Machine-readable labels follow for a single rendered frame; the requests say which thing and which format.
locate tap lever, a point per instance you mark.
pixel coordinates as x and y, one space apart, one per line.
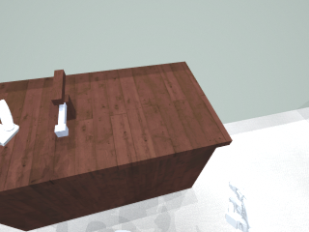
61 129

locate counter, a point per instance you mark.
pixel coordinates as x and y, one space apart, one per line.
134 134

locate robot right hand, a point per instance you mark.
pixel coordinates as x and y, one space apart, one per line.
247 213

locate robot left hand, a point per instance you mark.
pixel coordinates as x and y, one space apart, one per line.
7 129

